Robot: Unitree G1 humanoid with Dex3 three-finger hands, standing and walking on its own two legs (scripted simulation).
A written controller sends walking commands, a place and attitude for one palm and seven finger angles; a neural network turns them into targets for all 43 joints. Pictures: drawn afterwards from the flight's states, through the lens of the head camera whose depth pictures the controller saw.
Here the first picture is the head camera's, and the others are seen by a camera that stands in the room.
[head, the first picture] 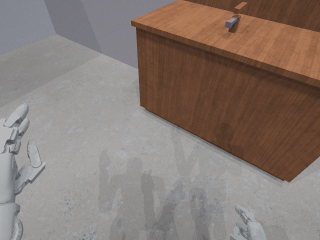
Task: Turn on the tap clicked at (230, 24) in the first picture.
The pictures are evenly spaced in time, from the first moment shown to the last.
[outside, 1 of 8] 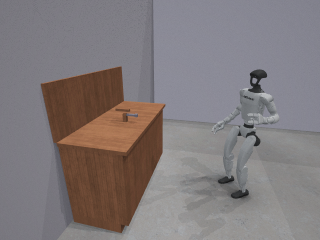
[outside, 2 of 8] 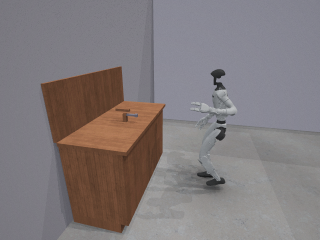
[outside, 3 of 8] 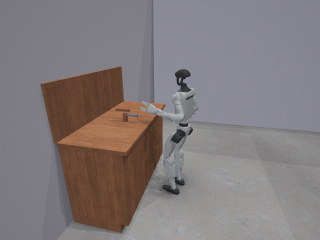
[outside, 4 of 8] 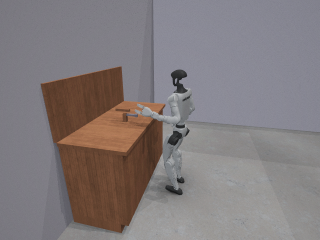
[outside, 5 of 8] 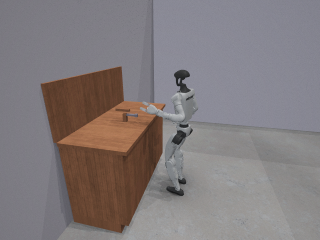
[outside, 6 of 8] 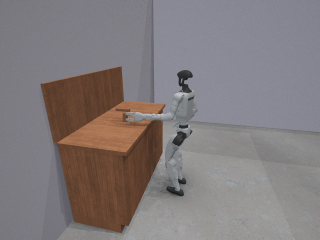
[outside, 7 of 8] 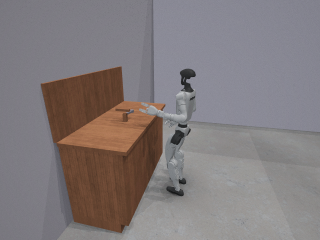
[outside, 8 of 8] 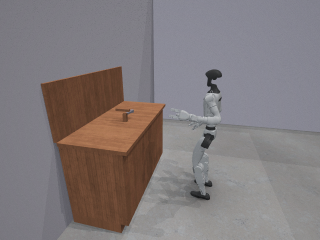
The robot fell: no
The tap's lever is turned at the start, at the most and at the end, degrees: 0 76 76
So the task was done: yes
